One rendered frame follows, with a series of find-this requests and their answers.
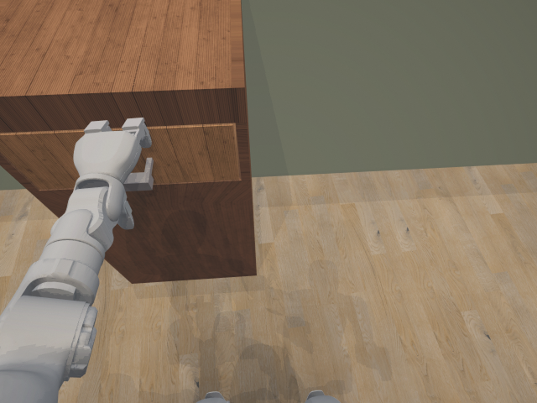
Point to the robot right shin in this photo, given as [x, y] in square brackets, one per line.
[315, 393]

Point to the drawer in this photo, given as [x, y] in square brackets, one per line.
[181, 153]

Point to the robot shin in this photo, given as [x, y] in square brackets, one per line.
[214, 394]
[315, 393]

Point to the handle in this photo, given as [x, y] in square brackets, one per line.
[141, 181]

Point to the robot left shin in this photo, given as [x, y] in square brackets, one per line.
[214, 394]

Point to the cabinet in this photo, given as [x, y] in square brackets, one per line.
[66, 63]

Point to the left robot hand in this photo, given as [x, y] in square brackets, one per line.
[113, 153]

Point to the left robot forearm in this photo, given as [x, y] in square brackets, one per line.
[71, 260]

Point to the robot left upper arm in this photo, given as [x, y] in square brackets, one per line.
[43, 343]

